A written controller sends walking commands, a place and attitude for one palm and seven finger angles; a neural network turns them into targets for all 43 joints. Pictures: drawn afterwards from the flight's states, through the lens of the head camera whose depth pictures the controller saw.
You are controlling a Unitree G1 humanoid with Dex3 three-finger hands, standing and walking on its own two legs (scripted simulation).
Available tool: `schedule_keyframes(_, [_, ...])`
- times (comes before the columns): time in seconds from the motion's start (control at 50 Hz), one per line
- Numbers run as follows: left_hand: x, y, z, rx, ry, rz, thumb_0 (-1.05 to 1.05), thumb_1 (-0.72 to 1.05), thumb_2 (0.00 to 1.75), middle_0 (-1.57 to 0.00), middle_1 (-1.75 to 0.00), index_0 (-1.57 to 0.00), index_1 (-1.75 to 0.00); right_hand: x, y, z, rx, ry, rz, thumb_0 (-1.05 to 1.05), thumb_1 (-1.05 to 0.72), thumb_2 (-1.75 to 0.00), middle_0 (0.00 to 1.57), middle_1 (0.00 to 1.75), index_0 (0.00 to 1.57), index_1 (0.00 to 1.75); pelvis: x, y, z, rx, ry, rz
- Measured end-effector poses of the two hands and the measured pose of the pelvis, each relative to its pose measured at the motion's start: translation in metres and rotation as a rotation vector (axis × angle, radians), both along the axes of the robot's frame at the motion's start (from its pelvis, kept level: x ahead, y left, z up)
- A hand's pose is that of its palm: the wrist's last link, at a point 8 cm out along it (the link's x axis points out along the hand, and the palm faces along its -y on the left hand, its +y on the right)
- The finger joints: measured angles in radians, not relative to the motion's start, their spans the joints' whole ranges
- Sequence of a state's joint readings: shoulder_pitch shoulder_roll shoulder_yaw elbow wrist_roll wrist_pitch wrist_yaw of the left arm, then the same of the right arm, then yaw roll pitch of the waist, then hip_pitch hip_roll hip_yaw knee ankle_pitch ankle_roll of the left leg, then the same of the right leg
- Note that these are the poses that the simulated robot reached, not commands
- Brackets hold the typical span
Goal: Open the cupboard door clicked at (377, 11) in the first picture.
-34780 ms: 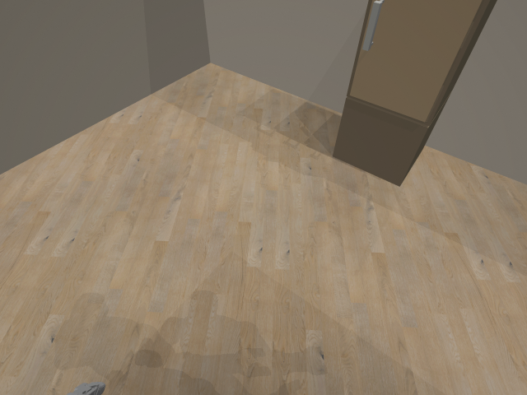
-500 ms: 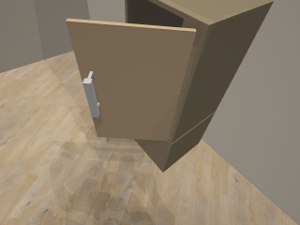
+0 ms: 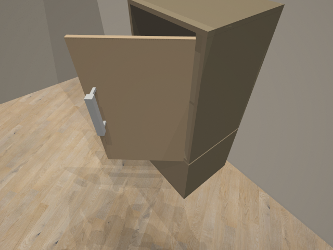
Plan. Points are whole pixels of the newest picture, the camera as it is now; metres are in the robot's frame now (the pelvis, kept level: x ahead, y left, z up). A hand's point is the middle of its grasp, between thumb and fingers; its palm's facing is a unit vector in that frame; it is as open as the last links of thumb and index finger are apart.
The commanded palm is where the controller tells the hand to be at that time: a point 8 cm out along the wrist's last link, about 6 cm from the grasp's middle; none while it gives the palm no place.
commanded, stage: come to a stop and stand still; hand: left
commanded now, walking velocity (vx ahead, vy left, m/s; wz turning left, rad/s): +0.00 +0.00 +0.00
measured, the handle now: (97, 112) +0.56 +0.28 -0.01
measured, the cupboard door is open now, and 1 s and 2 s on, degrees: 49 49 49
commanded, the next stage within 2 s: look again from close up in 0.36 s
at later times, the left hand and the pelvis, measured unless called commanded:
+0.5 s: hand out of the picture -0.03 +0.14 -0.17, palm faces +0.04 -0.99 -0.15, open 7.3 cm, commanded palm none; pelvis -0.01 -0.02 +0.00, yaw +1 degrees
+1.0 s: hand out of the picture -0.03 +0.15 -0.17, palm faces +0.05 -0.99 -0.14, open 7.3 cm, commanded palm none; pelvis -0.01 +0.00 +0.00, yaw +1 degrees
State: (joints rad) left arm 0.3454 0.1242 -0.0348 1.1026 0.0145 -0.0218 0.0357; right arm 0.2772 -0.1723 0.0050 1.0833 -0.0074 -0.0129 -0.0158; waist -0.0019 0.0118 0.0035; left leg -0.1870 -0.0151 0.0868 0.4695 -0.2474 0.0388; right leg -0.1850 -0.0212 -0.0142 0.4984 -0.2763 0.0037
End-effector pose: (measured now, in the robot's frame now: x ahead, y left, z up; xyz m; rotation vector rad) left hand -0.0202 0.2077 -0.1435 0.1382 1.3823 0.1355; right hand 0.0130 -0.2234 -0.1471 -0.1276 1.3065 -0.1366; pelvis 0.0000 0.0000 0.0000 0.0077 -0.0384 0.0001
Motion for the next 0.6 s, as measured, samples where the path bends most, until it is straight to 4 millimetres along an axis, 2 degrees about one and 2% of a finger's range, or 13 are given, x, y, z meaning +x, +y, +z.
schedule_keyframes(0.26, [-0.015,-0.019,-0.001,-0.02,0.012,0.026,0.0,0.91,0.9,-0.2,-0.3,-0.2,-0.3,-0.02,-0.008,0.003,0.006,0.065,0.004,0.0,-0.91,-0.9,0.19,0.3,0.2,0.3,-0.006,-0.016,0.003,-0.004,0.002,0.011])
schedule_keyframes(0.44, [-0.014,-0.021,-0.002,-0.025,0.007,0.03,0.0,0.91,0.9,-0.2,-0.3,-0.2,-0.3,-0.035,-0.002,0.004,0.018,0.104,-0.005,0.0,-0.91,-0.9,0.19,0.3,0.2,0.3,-0.007,-0.017,0.004,-0.006,0.003,0.014])
schedule_keyframes(0.6, [-0.013,-0.019,-0.002,-0.028,0.004,0.032,0.0,0.91,0.9,-0.2,-0.3,-0.2,-0.3,-0.04,0.005,0.004,0.024,0.117,-0.01,0.0,-0.91,-0.9,0.19,0.3,0.2,0.3,-0.008,-0.014,0.004,-0.007,0.005,0.014])
